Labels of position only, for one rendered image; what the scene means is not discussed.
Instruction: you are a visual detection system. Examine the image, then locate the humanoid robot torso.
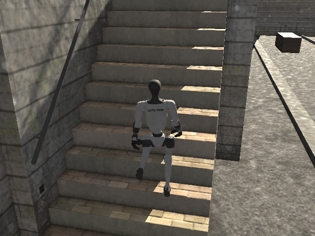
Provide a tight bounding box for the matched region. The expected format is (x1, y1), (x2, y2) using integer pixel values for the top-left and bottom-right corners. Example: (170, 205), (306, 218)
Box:
(144, 99), (168, 148)

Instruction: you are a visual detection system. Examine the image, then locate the robot left foot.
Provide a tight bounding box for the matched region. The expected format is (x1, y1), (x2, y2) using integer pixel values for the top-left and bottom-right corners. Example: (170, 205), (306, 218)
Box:
(136, 168), (143, 180)

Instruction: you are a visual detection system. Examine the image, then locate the right robot hand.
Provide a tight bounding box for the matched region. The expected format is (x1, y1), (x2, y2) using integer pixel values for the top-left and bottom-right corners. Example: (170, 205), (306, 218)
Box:
(171, 130), (182, 137)

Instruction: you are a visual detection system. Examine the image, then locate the left robot forearm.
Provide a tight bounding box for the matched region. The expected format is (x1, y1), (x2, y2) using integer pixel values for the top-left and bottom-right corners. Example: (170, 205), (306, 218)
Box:
(132, 121), (140, 141)

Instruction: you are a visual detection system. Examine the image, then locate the left robot hand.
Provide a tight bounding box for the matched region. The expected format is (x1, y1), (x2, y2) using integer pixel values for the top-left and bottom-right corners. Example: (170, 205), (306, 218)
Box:
(131, 139), (142, 150)

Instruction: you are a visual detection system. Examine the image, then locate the left robot upper arm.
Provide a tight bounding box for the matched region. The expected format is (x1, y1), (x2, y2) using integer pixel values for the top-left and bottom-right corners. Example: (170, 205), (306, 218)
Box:
(134, 101), (145, 128)

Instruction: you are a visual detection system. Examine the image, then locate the right robot upper arm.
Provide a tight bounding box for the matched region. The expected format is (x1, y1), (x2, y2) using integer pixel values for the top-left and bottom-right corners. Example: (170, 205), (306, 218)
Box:
(166, 100), (179, 126)

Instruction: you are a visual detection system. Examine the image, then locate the right robot forearm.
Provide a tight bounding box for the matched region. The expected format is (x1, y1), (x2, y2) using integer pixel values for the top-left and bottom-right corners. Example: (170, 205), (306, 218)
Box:
(175, 119), (182, 132)

